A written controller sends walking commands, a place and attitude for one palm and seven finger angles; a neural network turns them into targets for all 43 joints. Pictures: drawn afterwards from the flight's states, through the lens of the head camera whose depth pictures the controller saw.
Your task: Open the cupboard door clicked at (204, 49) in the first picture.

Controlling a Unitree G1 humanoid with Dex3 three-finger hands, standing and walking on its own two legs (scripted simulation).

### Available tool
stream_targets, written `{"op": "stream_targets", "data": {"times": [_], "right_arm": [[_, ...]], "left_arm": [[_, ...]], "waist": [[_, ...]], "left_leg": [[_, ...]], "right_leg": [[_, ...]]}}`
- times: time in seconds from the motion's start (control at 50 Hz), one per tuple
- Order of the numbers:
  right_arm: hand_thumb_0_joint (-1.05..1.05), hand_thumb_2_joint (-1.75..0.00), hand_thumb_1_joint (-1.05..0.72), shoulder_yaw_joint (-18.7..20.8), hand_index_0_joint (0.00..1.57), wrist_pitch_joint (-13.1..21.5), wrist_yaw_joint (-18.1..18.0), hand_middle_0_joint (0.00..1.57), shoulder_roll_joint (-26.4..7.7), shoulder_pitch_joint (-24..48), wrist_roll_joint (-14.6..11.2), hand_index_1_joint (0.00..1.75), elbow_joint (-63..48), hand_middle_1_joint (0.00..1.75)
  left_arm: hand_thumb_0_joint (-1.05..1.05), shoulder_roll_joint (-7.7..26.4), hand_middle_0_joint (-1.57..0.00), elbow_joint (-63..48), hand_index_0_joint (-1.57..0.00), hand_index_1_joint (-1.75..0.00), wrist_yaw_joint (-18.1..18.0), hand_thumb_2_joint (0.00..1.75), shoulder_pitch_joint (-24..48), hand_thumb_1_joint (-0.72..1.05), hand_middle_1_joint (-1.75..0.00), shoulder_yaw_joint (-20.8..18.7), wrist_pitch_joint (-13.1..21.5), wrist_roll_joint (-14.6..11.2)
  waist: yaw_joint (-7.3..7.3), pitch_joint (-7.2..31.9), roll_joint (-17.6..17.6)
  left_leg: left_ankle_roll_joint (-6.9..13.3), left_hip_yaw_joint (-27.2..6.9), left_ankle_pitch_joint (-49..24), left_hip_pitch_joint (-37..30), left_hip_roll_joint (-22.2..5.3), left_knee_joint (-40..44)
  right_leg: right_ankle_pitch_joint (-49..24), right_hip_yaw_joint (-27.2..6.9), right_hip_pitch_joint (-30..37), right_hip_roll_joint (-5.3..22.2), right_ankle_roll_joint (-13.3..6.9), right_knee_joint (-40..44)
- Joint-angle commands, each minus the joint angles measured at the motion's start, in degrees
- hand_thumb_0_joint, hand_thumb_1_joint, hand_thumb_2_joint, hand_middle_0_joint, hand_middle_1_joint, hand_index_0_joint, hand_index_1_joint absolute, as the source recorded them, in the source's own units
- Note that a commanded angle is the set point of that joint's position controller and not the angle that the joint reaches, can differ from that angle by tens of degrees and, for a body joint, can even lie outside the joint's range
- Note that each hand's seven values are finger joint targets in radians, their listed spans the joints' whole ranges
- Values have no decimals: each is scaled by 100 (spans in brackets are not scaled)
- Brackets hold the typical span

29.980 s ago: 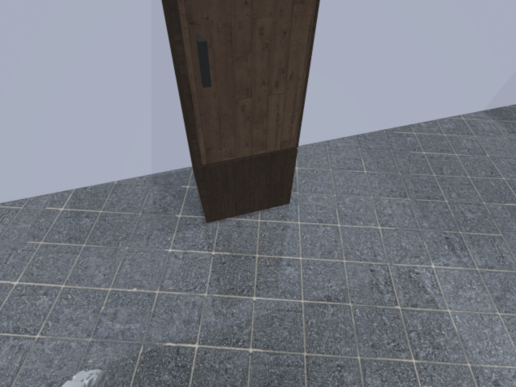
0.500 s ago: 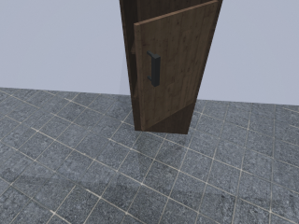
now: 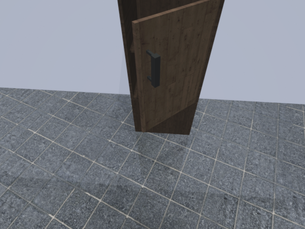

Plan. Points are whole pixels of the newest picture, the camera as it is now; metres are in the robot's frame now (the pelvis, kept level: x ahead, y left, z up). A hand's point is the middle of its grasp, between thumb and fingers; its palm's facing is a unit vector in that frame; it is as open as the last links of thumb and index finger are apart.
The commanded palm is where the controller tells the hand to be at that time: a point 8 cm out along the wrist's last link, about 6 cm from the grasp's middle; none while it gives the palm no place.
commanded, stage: walk to a spot facing it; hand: left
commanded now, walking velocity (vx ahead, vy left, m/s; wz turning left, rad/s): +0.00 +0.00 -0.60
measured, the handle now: (152, 68) +0.64 +0.05 +0.05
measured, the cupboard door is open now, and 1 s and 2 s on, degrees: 40 40 40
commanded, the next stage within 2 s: none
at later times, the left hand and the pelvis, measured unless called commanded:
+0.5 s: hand out of the picture +0.09 +0.17 -0.16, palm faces -0.16 -0.94 -0.30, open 7.4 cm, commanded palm none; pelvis +0.00 -0.03 -0.01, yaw -14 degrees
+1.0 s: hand (119, 207) +0.21 +0.13 -0.17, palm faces -0.47 -0.84 -0.26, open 7.4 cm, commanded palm none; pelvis +0.02 -0.02 -0.01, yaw -32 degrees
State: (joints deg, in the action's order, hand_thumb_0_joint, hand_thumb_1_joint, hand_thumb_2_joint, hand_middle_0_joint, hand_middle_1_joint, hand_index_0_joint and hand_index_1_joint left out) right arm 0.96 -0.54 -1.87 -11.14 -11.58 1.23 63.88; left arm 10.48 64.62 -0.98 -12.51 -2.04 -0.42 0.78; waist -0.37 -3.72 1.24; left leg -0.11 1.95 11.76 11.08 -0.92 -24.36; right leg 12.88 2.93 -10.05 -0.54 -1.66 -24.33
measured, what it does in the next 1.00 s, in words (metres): steps on the spot, turning right: left foot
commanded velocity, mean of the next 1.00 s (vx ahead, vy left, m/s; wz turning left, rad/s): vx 0.00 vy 0.00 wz -0.60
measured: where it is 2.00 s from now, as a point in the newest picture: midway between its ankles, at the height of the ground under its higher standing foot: outside the picture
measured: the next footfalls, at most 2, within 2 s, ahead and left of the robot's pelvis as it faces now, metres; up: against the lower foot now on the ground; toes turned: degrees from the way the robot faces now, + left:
left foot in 0.76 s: +0.10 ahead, +0.11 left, +0.00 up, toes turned -24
right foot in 1.04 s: +0.01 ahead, -0.16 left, +0.00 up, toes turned -36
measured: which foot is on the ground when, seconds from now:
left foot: down 0.00-0.34, up 0.36-0.74, down 0.76-1.00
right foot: down 0.00-0.74, up 0.76-1.00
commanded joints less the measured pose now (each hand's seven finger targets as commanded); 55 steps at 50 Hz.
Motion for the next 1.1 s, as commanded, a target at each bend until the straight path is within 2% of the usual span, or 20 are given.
{"op": "stream_targets", "data": {"times": [0.0,0.12,0.22,0.28,0.3,0.32,0.36,0.46,0.66,0.7,0.72,0.74,0.78,0.84,0.96,0.98,1.0,1.02,1.04,1.08], "right_arm": [[0,-90,-90,177,20,-49,-63,20,-576,-446,-10,30,-268,30],[0,-90,-90,323,20,-18,-119,20,-838,-405,15,30,-579,30],[0,-90,-90,412,20,50,-137,20,-1066,-298,85,30,-812,30],[0,-90,-90,424,20,21,-122,20,-1099,102,70,30,-969,30],[0,-90,-90,430,20,-17,-106,20,-992,219,6,30,-1073,30],[0,-90,-90,386,20,-34,-62,20,-535,249,-60,30,-1281,30],[0,-90,-90,395,20,-113,7,20,-659,358,-79,30,-1317,30],[0,-90,-90,357,20,-107,23,20,-489,571,-68,30,-1355,30],[0,-90,-90,334,20,7,-64,20,-543,393,-160,30,-1524,30],[0,-90,-90,391,20,92,-116,20,-899,-72,-122,30,-1390,30],[0,-90,-90,488,20,146,-142,20,-1462,-205,-16,30,-1449,30],[0,-90,-90,478,20,91,-171,20,-1565,-320,36,30,-1465,30],[0,-90,-90,401,20,101,-158,20,-1298,1,118,30,-1638,30],[0,-90,-90,363,20,85,-137,20,-1123,86,114,30,-1680,30],[0,-90,-90,464,20,8,-60,20,-1376,5,38,30,-1654,30],[0,-90,-90,451,20,-3,-27,20,-1233,81,-16,30,-1744,30],[0,-90,-90,340,20,-6,33,20,-679,163,-82,30,-2001,30],[0,-90,-90,320,20,-48,-4,20,-855,448,-101,30,-2054,30],[0,-90,-90,321,20,-57,16,20,-852,386,-125,30,-2020,30],[0,-90,-90,353,20,-104,44,20,-899,308,-83,30,-1824,30]], "left_arm": [[0,862,-20,-365,-20,-30,-15,90,-167,90,-30,-255,-37,10],[0,770,-20,-745,-20,-30,66,90,-7,90,-30,-353,-128,32],[0,558,-20,-1044,-20,-30,160,90,128,90,-30,-384,-210,42],[0,529,-20,-943,-20,-30,193,90,-462,90,-30,-404,-136,31],[0,787,-20,-874,-20,-30,163,90,-767,90,-30,-459,-73,72],[0,1473,-20,-868,-20,-30,45,90,-851,90,-30,-587,-19,144],[0,1572,-20,-961,-20,-30,-25,90,-686,90,-30,-575,-58,35],[0,1219,-20,-1210,-20,-30,-79,90,-261,90,-30,-524,-14,66],[0,1312,-20,-1349,-20,-30,-31,90,-128,90,-30,-577,-97,58],[0,974,-20,-1480,-20,-30,-15,90,13,90,-30,-506,-119,-4],[0,692,-20,-1605,-20,-30,71,90,-66,90,-30,-432,-112,-71],[0,875,-20,-1674,-20,-30,100,90,207,90,-30,-436,-111,6],[0,822,-20,-1705,-20,-30,196,90,170,90,-30,-466,-104,76],[0,729,-20,-1704,-20,-30,277,90,309,90,-30,-417,-153,29],[0,795,-20,-1604,-20,-30,350,90,-103,90,-30,-404,-94,13],[0,1126,-20,-1486,-20,-30,306,90,-532,90,-30,-477,-47,39],[0,1901,-20,-1440,-20,-30,179,90,-824,90,-30,-628,25,114],[0,2088,-20,-1363,-20,-30,78,90,-1062,90,-30,-656,-5,37],[0,1973,-20,-1418,-20,-30,61,90,-786,90,-30,-607,-46,34],[0,1580,-20,-1706,-20,-30,15,90,166,90,-30,-537,-124,95]], "waist": [[117,38,-382],[140,208,368],[73,254,958],[-295,450,442],[-436,470,-559],[-410,366,-2376],[-342,248,-1370],[-122,525,-649],[30,756,-1000],[245,914,-40],[246,944,1625],[324,669,1436],[73,451,637],[14,388,1216],[-155,674,818],[-390,764,61],[-498,938,-2101],[-750,997,-1921],[-541,706,-1549],[-145,416,-1610]], "left_leg": [[70,-125,-24,57,-510,-96],[353,-587,-27,-173,-1162,256],[1112,-1011,-1107,-154,-2209,723],[549,-31,-1501,136,-1668,-405],[164,293,-585,586,-1102,-1313],[-247,762,1767,1982,-176,-2631],[-200,-201,2138,2191,-279,-4061],[-331,-234,1424,1981,-216,-3543],[-232,-286,849,695,104,-1046],[-32,-963,52,-959,-672,396],[587,-2455,-754,-1515,-2177,834],[1106,-2689,-1595,-1033,-2755,773],[1189,-1786,-2389,-494,-2287,533],[770,-505,-3480,-551,-1638,51],[254,115,-1935,92,-1435,-846],[-26,359,-966,758,-1140,-1757],[-390,814,2008,2205,-208,-3278],[-320,-65,2822,2367,-247,-4150],[-253,-324,2462,2453,-428,-4429],[-290,-281,1889,2105,-465,-4277]], "right_leg": [[-530,-1048,-463,774,-240,394],[-626,-844,-1005,255,-86,-621],[1775,-381,-1417,156,106,-2740],[580,-153,-337,137,116,-1085],[-696,-713,108,360,17,90],[-2135,-3016,665,1865,-474,784],[-1551,-2978,254,2042,-1225,697],[-2560,-2506,441,1277,-1032,252],[-2843,-2861,122,843,-730,-158],[-1188,-2296,-1273,166,-192,-785],[1490,-1272,-2280,-512,183,-1925],[2396,-807,-2378,-306,358,-3101],[1978,-564,-2305,-92,443,-3857],[1721,-289,-2139,92,463,-3495],[101,320,-153,-148,238,-799],[-949,-316,716,303,52,-74],[-2713,-2804,1461,1934,-652,471],[-3203,-3258,1276,2352,-1264,367],[-1903,-2942,821,2223,-1382,461],[-446,-2661,-188,1568,-1075,598]]}}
